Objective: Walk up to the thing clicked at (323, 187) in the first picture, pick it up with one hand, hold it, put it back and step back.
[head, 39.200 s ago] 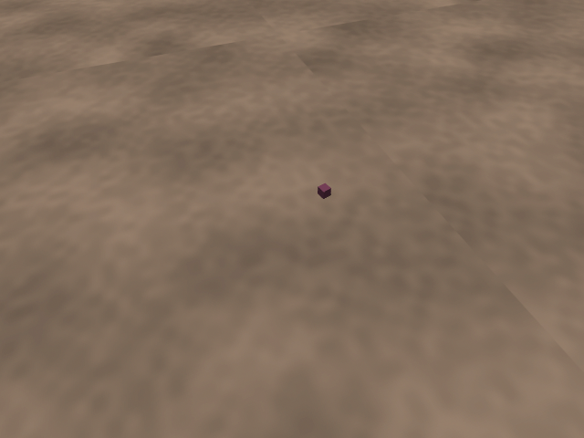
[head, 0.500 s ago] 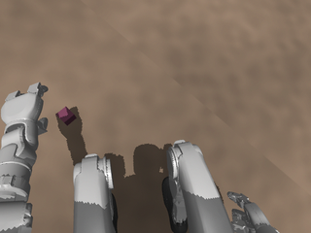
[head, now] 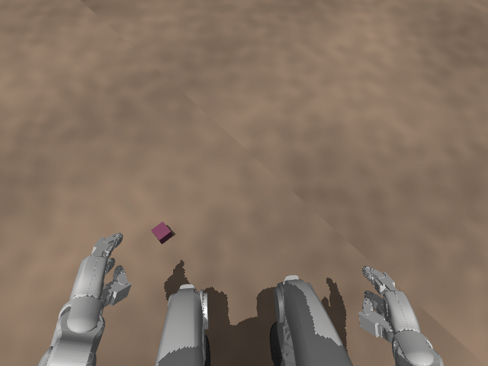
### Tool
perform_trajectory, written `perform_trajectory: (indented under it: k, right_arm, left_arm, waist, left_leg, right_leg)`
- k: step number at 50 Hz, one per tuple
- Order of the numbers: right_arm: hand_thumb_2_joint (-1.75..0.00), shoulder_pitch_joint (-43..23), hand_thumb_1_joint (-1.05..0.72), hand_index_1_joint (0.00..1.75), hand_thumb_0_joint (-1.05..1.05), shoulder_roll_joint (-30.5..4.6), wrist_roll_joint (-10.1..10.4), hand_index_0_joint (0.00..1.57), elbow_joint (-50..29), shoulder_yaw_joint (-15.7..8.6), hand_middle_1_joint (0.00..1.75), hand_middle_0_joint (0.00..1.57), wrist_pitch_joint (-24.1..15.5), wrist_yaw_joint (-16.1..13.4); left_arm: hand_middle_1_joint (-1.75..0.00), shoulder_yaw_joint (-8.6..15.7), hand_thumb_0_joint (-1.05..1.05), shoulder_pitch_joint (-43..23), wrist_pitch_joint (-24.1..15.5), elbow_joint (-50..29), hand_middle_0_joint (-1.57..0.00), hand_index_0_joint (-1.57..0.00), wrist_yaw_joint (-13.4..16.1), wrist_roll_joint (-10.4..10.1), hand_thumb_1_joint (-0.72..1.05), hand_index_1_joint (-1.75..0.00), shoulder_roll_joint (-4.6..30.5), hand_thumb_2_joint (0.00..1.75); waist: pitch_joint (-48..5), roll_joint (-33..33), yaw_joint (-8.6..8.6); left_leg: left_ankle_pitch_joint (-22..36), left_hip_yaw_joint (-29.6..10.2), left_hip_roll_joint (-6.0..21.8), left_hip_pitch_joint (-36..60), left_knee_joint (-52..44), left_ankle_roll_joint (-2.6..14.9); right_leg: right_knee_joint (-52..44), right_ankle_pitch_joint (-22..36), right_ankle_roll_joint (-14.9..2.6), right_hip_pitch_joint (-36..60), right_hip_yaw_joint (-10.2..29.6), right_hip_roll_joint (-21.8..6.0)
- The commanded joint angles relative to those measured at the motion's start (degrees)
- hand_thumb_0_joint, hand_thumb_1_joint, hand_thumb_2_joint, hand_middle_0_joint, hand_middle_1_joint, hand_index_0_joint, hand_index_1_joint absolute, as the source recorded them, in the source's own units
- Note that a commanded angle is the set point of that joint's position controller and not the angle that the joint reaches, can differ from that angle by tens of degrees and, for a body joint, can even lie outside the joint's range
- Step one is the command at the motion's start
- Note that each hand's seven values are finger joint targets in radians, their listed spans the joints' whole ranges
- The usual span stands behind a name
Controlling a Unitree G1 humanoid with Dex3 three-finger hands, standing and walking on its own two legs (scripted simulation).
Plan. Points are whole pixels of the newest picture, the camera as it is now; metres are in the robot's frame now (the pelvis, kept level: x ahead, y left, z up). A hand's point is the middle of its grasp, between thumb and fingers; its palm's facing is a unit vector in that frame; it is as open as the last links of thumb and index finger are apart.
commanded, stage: home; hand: left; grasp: from above
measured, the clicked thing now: (162, 232) +0.51 +0.24 -0.54
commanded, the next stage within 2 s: none
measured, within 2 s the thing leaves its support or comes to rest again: neither
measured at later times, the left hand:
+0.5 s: hand (74, 303) +0.23 +0.19 +0.10, palm faces +0.10 -0.97 -0.21, open 7.4 cm
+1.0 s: hand (69, 311) +0.22 +0.19 +0.10, palm faces +0.09 -0.98 -0.19, open 7.4 cm
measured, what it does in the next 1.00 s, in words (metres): rises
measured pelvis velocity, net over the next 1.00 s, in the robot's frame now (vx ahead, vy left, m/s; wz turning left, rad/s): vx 0.07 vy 0.01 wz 0.04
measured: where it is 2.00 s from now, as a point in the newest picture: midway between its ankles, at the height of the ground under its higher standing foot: outside the picture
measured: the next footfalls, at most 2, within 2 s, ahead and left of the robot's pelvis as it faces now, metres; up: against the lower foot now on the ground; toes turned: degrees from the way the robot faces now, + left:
none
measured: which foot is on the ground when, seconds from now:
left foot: down 0.00-1.00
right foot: down 0.00-1.00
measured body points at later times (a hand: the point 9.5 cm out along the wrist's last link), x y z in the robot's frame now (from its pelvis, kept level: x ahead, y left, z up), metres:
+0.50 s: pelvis +0.07 +0.00 +0.15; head +0.09 +0.01 +0.60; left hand +0.22 +0.24 +0.12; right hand +0.22 -0.24 +0.08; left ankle +0.07 +0.12 -0.53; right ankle +0.08 -0.13 -0.53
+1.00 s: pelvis +0.07 +0.01 +0.15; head +0.08 +0.01 +0.60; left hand +0.21 +0.24 +0.12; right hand +0.24 -0.23 +0.09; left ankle +0.07 +0.12 -0.53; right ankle +0.08 -0.13 -0.53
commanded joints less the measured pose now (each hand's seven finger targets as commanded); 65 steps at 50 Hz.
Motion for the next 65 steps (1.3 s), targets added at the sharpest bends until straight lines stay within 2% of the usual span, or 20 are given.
perform_trajectory:
  k: [1,6,7,9,10,11,13,17,23,30,41,44,45,48,53,54,55,59,60,65]
  right_arm:
    - [-0.90,2.64,-0.90,0.30,0.00,-8.05,0.59,0.20,-6.83,-2.68,0.30,0.20,-4.21,-2.39]
    - [-0.90,4.68,-0.90,0.30,0.00,-7.03,0.54,0.20,-7.33,-1.37,0.30,0.20,-5.45,-4.23]
    - [-0.90,5.38,-0.90,0.30,0.00,-6.83,0.46,0.20,-7.55,-1.28,0.30,0.20,-5.66,-4.75]
    - [-0.90,6.03,-0.90,0.30,0.00,-6.64,0.34,0.20,-7.87,-0.77,0.30,0.20,-6.09,-5.45]
    - [-0.90,6.36,-0.90,0.30,0.00,-6.63,0.33,0.20,-8.17,-0.64,0.30,0.20,-6.31,-5.84]
    - [-0.90,6.65,-0.90,0.30,0.00,-6.57,0.23,0.20,-8.68,-0.53,0.30,0.20,-6.51,-6.12]
    - [-0.90,7.75,-0.90,0.30,0.00,-6.51,0.04,0.20,-9.24,-0.40,0.30,0.20,-6.92,-6.71]
    - [-0.90,8.68,-0.90,0.30,0.00,-5.67,-0.34,0.20,-10.46,-0.09,0.30,0.20,-7.83,-7.64]
    - [-0.90,8.81,-0.90,0.30,0.00,-5.47,-0.98,0.20,-11.37,-0.26,0.30,0.20,-9.64,-8.62]
    - [-0.90,8.07,-0.90,0.30,0.00,-6.09,-1.66,0.20,-11.49,-0.84,0.30,0.20,-11.79,-8.87]
    - [-0.90,7.18,-0.90,0.30,0.00,-6.33,-2.00,0.20,-10.95,-0.95,0.30,0.20,-12.97,-8.36]
    - [-0.90,7.36,-0.90,0.30,0.00,-6.46,-2.00,0.20,-10.87,-0.88,0.30,0.20,-12.94,-8.29]
    - [-0.90,6.98,-0.90,0.30,0.00,-6.53,-1.94,0.20,-10.71,-0.93,0.30,0.20,-12.85,-8.24]
    - [-0.90,7.47,-0.90,0.30,0.00,-6.69,-1.92,0.20,-10.67,-1.07,0.30,0.20,-12.72,-8.24]
    - [-0.90,7.38,-0.90,0.30,0.00,-6.91,-2.04,0.20,-10.63,-1.17,0.30,0.20,-12.75,-8.28]
    - [-0.90,7.19,-0.90,0.30,0.00,-6.76,-1.95,0.20,-10.63,-1.09,0.30,0.20,-12.82,-8.31]
    - [-0.90,6.97,-0.90,0.30,0.00,-6.60,-1.89,0.20,-10.89,-0.96,0.30,0.20,-12.75,-8.31]
    - [-0.90,6.58,-0.90,0.30,0.00,-6.63,-1.88,0.20,-10.97,-0.87,0.30,0.20,-12.92,-8.26]
    - [-0.90,6.99,-0.90,0.30,0.00,-6.77,-1.94,0.20,-11.05,-1.05,0.30,0.20,-12.97,-8.34]
    - [-0.90,6.63,-0.90,0.30,0.00,-6.67,-1.85,0.20,-11.05,-0.93,0.30,0.20,-13.02,-8.28]
  left_arm:
    - [-0.30,4.38,0.00,-2.12,0.49,-13.37,-0.20,-0.20,1.22,-4.69,0.90,-0.30,6.72,0.90]
    - [-0.30,4.97,0.00,4.57,2.80,-15.30,-0.20,-0.20,1.75,-8.08,0.90,-0.30,2.98,0.90]
    - [-0.30,5.85,0.00,6.65,3.50,-16.42,-0.20,-0.20,1.79,-8.72,0.90,-0.30,3.07,0.90]
    - [-0.30,4.93,0.00,8.67,4.86,-18.30,-0.20,-0.20,1.55,-10.03,0.90,-0.30,1.51,0.90]
    - [-0.30,5.38,0.00,10.64,5.65,-18.55,-0.20,-0.20,1.51,-10.48,0.90,-0.30,1.13,0.90]
    - [-0.30,5.75,0.00,12.50,6.34,-20.04,-0.20,-0.20,1.36,-11.03,0.90,-0.30,1.15,0.90]
    - [-0.30,5.26,0.00,15.60,7.52,-22.81,-0.20,-0.20,1.05,-11.86,0.90,-0.30,0.29,0.90]
    - [-0.30,4.84,0.00,21.06,9.52,-27.09,-0.20,-0.20,0.71,-12.71,0.90,-0.30,-0.52,0.90]
    - [-0.30,4.06,0.00,26.12,10.43,-30.09,-0.20,-0.20,-0.65,-12.34,0.90,-0.30,-1.23,0.90]
    - [-0.30,3.94,0.00,25.21,10.33,-30.83,-0.20,-0.20,-2.35,-11.84,0.90,-0.30,-1.02,0.90]
    - [-0.30,4.31,0.00,24.87,9.39,-31.80,-0.20,-0.20,-2.73,-11.10,0.89,-0.30,-0.16,0.90]
    - [-0.30,4.04,0.00,25.05,9.46,-31.23,-0.20,-0.20,-2.65,-11.19,0.90,-0.30,-0.43,0.90]
    - [-0.30,4.29,0.00,25.39,9.37,-31.23,-0.20,-0.20,-2.53,-11.13,0.90,-0.30,-0.09,0.90]
    - [-0.30,4.02,0.00,25.23,9.41,-31.06,-0.20,-0.20,-2.60,-11.33,0.90,-0.30,-0.35,0.90]
    - [-0.30,4.54,0.00,24.79,9.30,-30.75,-0.20,-0.20,-2.53,-11.49,0.90,-0.30,-0.15,0.90]
    - [-0.30,4.01,0.00,25.31,9.31,-30.13,-0.20,-0.20,-2.57,-11.35,0.90,-0.30,-0.47,0.90]
    - [-0.30,4.25,0.00,24.71,9.37,-30.81,-0.20,-0.20,-2.47,-11.40,0.90,-0.30,-0.14,0.90]
    - [-0.30,3.81,0.00,24.15,9.40,-30.71,-0.20,-0.20,-2.70,-11.52,0.90,-0.30,-0.41,0.90]
    - [-0.30,4.85,0.00,24.49,9.40,-31.05,-0.20,-0.20,-2.55,-11.39,0.90,-0.30,0.15,0.90]
    - [-0.30,4.20,0.00,24.84,9.44,-30.95,-0.20,-0.20,-2.56,-11.31,0.90,-0.30,-0.08,0.90]
  waist:
    - [-18.97,1.00,-2.14]
    - [-15.51,2.97,-1.48]
    - [-15.33,3.69,-0.85]
    - [-13.49,4.13,-1.25]
    - [-12.42,3.72,-1.00]
    - [-11.83,4.65,-0.03]
    - [-11.85,4.49,-0.39]
    - [-8.12,3.22,-0.11]
    - [-3.33,-0.94,-0.38]
    - [0.01,-0.55,-0.11]
    - [-2.01,2.79,1.06]
    - [-2.33,1.29,0.77]
    - [-1.40,1.42,1.19]
    - [-2.95,1.08,0.71]
    - [-2.39,0.71,0.85]
    - [-1.91,0.38,0.78]
    - [-1.48,0.38,1.36]
    - [0.25,0.59,1.12]
    - [-1.05,1.25,1.14]
    - [-0.49,0.18,1.34]
  left_leg:
    - [0.72,0.06,-0.74,23.11,-21.58,2.72]
    - [7.77,-0.56,-0.46,32.58,-28.84,2.00]
    - [9.42,0.10,-0.63,34.65,-29.97,2.00]
    - [11.53,-0.02,-0.57,37.80,-33.01,1.68]
    - [12.40,-0.08,-0.58,39.26,-34.45,1.51]
    - [12.82,-0.14,-0.56,41.36,-36.14,1.35]
    - [16.57,0.02,-0.44,45.13,-38.51,1.16]
    - [19.77,0.99,-0.88,48.45,-41.66,1.56]
    - [20.31,1.01,-1.10,50.78,-44.52,2.11]
    - [19.06,1.13,-0.92,52.21,-46.82,1.85]
    - [20.40,0.93,-0.75,54.08,-47.20,1.32]
    - [20.32,0.94,-0.93,53.58,-46.98,1.53]
    - [20.34,0.99,-0.80,53.39,-47.11,1.49]
    - [23.02,0.75,-0.61,54.25,-46.71,1.33]
    - [21.66,0.95,-0.63,53.94,-46.67,1.43]
    - [21.28,0.72,-0.47,53.74,-47.04,1.37]
    - [20.16,0.72,-0.63,52.93,-47.00,1.51]
    - [15.33,0.99,-0.69,51.96,-47.77,1.65]
    - [15.91,1.12,-0.69,52.70,-47.63,1.56]
    - [15.44,0.85,-0.57,51.93,-47.58,1.63]
  right_leg:
    - [-21.85,3.09,-1.31,23.43,1.53,1.36]
    - [-27.53,8.64,-1.52,30.23,0.97,1.25]
    - [-29.38,9.90,-1.57,32.45,1.11,1.30]
    - [-31.91,11.66,-1.42,35.37,0.71,1.27]
    - [-33.31,12.23,-1.43,36.58,0.66,1.25]
    - [-34.44,12.50,-1.39,38.00,0.49,1.25]
    - [-36.73,15.63,-1.38,41.57,-0.08,1.46]
    - [-42.08,18.96,-1.09,47.35,-0.49,1.57]
    - [-46.09,19.42,-0.71,50.37,-0.86,1.80]
    - [-46.86,17.15,-0.65,49.94,-1.57,1.70]
    - [-45.84,17.99,-0.87,51.19,-1.56,1.61]
    - [-46.08,18.23,-0.86,51.72,-1.38,1.58]
    - [-45.94,18.10,-0.87,51.69,-1.47,1.57]
    - [-45.44,19.92,-0.96,51.96,-1.53,1.71]
    - [-45.78,19.01,-0.85,51.74,-1.40,1.71]
    - [-45.65,18.48,-0.86,51.46,-1.54,1.78]
    - [-46.12,17.91,-0.77,51.34,-1.43,1.57]
    - [-46.94,14.14,-0.60,50.36,-1.29,1.56]
    - [-46.70,14.55,-0.69,50.76,-1.12,1.51]
    - [-46.65,14.08,-0.67,50.65,-1.22,1.54]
